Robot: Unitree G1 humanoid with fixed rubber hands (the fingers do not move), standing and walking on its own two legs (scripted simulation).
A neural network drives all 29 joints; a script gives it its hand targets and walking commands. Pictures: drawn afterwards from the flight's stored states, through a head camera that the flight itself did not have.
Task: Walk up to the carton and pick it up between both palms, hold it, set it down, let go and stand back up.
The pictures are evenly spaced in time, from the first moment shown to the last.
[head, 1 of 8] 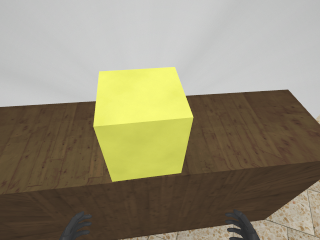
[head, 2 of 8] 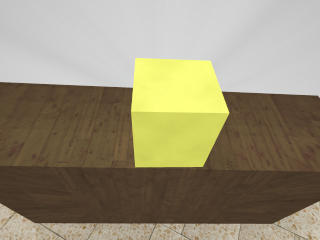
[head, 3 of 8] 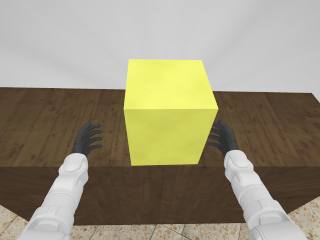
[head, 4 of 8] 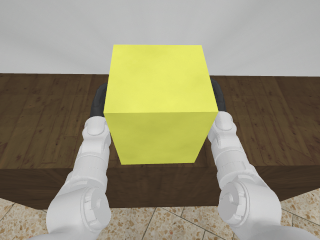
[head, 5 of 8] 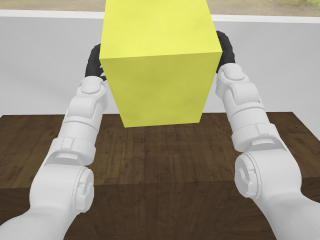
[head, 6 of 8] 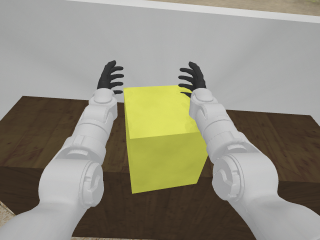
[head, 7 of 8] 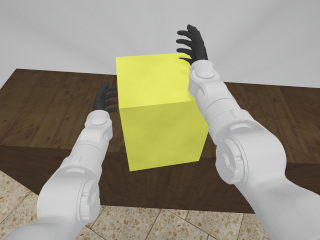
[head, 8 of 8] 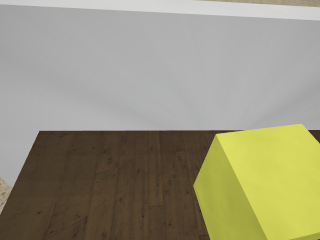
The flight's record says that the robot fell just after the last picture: no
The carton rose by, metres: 0.30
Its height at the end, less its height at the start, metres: +0.00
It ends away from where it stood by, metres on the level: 0.06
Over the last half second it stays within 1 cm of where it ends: yes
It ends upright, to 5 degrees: yes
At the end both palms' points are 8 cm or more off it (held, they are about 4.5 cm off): yes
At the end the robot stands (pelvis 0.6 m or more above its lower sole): yes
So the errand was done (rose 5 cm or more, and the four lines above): yes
